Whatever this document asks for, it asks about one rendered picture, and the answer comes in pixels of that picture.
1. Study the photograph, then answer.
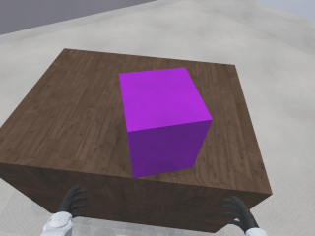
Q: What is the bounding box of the left robot hand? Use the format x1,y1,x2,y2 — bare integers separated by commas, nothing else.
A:
56,184,87,218

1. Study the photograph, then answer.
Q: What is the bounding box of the robot left forearm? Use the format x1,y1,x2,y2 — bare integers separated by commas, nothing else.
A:
40,211,73,236

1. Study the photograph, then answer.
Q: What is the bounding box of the right robot hand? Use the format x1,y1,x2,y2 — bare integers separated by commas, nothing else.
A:
222,195,259,235

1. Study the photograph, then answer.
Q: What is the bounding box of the pedestal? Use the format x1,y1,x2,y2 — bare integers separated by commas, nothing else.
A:
0,48,273,233

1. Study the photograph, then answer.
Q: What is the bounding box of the carton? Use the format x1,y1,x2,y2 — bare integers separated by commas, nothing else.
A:
119,67,213,179

